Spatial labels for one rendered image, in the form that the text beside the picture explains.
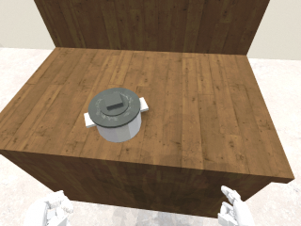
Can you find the right robot hand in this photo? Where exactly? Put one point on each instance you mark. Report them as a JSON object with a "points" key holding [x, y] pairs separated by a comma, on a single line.
{"points": [[236, 215]]}

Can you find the knob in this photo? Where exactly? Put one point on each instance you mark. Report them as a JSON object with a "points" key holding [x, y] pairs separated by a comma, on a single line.
{"points": [[113, 100]]}

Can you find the table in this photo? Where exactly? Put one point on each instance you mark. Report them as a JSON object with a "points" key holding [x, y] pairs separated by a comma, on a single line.
{"points": [[207, 125]]}

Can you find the pot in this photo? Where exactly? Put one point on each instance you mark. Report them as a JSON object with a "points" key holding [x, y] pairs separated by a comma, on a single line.
{"points": [[123, 133]]}

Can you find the lid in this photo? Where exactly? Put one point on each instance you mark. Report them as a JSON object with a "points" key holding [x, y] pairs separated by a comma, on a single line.
{"points": [[115, 117]]}

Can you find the left robot hand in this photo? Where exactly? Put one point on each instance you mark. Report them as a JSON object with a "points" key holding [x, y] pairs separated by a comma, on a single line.
{"points": [[38, 215]]}

